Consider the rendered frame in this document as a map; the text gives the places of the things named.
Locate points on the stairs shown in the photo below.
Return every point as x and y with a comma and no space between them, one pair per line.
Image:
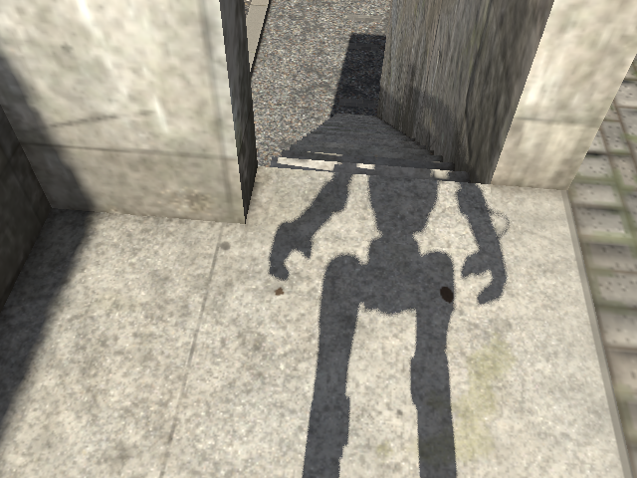
368,145

